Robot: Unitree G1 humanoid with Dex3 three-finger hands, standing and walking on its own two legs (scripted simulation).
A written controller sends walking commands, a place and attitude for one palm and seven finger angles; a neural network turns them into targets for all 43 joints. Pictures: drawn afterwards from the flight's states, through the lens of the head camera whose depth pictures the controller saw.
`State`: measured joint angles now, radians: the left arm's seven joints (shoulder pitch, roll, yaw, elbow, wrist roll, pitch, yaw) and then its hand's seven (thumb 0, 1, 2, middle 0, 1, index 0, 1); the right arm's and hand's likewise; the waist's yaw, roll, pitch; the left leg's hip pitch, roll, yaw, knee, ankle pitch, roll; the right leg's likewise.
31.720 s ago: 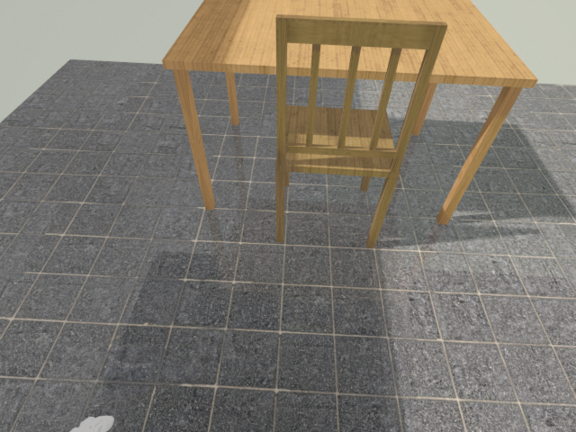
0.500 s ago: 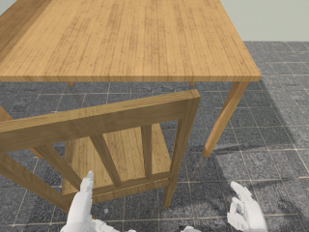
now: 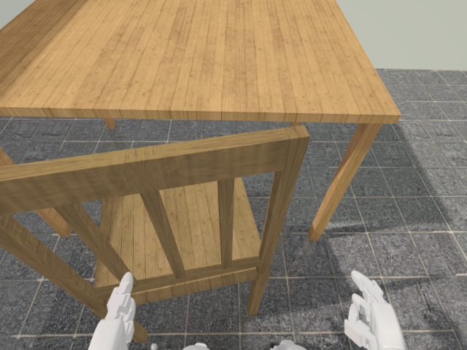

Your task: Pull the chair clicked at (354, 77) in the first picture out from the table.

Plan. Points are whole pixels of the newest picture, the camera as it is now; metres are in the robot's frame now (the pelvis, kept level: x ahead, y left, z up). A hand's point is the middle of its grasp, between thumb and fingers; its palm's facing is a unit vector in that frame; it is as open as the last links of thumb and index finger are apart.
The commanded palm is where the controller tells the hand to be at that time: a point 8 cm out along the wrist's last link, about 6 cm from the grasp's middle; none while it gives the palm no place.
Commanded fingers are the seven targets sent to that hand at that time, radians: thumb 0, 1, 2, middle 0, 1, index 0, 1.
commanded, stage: draw the hand back to the body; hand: left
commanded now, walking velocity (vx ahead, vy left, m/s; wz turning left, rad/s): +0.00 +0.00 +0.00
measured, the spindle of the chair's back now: (168, 241) +0.31 +0.14 +0.00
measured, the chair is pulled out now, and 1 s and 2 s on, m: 0.19 0.19 0.18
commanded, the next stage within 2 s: step back with the hand held close in 1.48 s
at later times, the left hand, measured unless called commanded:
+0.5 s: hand (91, 317) +0.16 +0.18 +0.11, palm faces +0.15 -0.94 -0.29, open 16.9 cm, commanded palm +0.11 +0.24 +0.14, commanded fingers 0.00 -0.15 0.39 -0.05 -0.08 -0.05 -0.08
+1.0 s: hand (28, 296) +0.17 +0.24 +0.15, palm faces +0.33 -0.82 -0.47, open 9.8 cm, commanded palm +0.15 +0.28 +0.24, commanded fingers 0.00 0.75 0.83 -0.18 -0.27 -0.18 -0.27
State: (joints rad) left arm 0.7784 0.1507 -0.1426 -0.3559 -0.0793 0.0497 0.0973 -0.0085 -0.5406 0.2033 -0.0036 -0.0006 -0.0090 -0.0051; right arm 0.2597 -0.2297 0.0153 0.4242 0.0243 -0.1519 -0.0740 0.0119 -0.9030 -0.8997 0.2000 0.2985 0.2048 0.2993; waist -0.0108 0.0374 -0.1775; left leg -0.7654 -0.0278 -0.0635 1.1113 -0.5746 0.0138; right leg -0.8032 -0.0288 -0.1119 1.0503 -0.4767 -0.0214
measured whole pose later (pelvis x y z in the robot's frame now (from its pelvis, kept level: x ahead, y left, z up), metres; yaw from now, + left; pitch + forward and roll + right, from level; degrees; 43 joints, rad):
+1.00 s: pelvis +0.02 -0.01 +0.06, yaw +1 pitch -3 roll -1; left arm 0.67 0.39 0.18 -0.43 -0.07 0.09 0.16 0.01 0.41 0.66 -0.14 -0.20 -0.33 -0.29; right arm 0.17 -0.23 0.05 0.62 0.02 -0.23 -0.10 0.01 -0.90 -0.90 0.20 0.30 0.20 0.30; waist 0.08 0.07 0.02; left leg -0.17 -0.02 -0.07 0.62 -0.39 0.00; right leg -0.23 -0.01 -0.11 0.61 -0.33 -0.03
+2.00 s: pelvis -0.02 +0.01 +0.07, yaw -1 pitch +0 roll +0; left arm 0.58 0.41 0.40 -0.47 -0.06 -0.15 0.15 0.02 0.88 0.90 -0.19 -0.29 -0.22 -0.31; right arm 0.18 -0.23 -0.01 0.61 0.02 -0.07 -0.08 0.01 -0.91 -0.90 0.20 0.30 0.20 0.30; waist 0.00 0.04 0.02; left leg -0.26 -0.03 -0.02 0.53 -0.27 0.03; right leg -0.31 -0.02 -0.07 0.49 -0.18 0.00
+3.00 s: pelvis -0.08 +0.00 +0.06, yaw -1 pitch +2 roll -2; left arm 0.52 0.42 0.48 -0.55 -0.03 -0.21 0.16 0.02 0.88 0.90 -0.21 -0.30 -0.22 -0.31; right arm 0.16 -0.18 0.00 0.64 -0.02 -0.13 -0.06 0.01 -0.90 -0.90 0.20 0.30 0.20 0.30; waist 0.03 -0.01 0.02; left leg -0.46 0.02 -0.03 0.65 -0.24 0.01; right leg -0.35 0.04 0.00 0.59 -0.30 0.00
